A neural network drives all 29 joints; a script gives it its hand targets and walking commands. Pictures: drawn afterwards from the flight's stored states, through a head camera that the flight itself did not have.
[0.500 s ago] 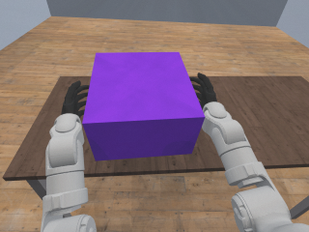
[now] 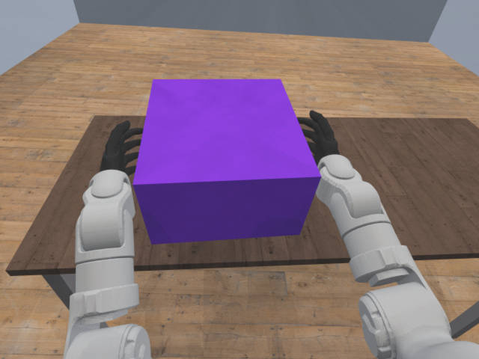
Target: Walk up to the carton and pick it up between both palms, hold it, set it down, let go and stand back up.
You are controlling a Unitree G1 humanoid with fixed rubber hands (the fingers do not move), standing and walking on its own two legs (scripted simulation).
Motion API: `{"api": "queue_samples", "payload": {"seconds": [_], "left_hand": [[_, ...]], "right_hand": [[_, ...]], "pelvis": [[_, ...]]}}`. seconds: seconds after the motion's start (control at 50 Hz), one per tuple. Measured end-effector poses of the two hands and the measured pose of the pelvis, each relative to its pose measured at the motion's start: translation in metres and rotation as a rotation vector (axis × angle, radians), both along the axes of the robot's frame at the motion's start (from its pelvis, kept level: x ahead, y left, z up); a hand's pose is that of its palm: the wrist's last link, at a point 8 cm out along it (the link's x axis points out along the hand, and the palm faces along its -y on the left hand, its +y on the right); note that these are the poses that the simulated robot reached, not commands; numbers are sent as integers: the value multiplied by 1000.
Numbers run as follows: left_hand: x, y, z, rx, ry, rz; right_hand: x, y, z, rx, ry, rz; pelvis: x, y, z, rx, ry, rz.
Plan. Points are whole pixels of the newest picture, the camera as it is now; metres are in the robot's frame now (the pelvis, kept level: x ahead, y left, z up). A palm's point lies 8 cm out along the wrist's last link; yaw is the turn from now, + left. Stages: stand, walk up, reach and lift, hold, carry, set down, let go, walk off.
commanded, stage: hold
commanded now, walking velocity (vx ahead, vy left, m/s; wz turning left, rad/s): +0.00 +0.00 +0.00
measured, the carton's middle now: (222, 153) +0.41 +0.01 +0.16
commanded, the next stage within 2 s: set down in 0.32 s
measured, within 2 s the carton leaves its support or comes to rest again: neither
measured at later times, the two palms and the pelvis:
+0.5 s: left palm (110, 171) +0.35 +0.18 +0.18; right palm (319, 159) +0.36 -0.15 +0.18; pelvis +0.00 +0.00 +0.00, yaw +1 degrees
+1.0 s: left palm (121, 189) +0.37 +0.18 +0.12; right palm (306, 170) +0.40 -0.15 +0.13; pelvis +0.01 -0.01 +0.00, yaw +1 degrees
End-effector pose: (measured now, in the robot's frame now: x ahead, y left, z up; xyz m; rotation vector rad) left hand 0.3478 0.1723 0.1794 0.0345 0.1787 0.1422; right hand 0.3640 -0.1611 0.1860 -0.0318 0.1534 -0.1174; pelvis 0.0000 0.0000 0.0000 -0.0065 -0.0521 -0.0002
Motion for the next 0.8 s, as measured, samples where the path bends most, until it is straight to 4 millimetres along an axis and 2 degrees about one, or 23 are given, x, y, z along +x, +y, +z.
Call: {"api": "queue_samples", "payload": {"seconds": [0.12, 0.28, 0.4, 0.58, 0.7, 0.8], "left_hand": [[3, 2, -1, -2, 9, 1], [-3, 10, -3, -20, -12, 5], [-1, 13, -5, -14, -2, 7], [9, 2, 7, 4, -79, -17], [20, -3, -4, 23, -68, -35], [22, 0, -30, 19, -29, -23]], "right_hand": [[3, 2, 1, -16, 9, 3], [0, 10, 3, -13, -12, 6], [1, 13, -4, -1, 0, 3], [1, 1, -2, 6, -84, -24], [6, -3, -20, -15, -78, -32], [14, 0, -44, -52, -47, -9]], "pelvis": [[2, -1, 1, 2, -4, -1], [4, 2, 1, 2, -14, 6], [3, 3, 1, 5, -26, 10], [-2, 3, 0, 12, -60, 10], [1, 0, 1, 17, -69, -9], [5, -5, 1, 16, -60, -5]]}}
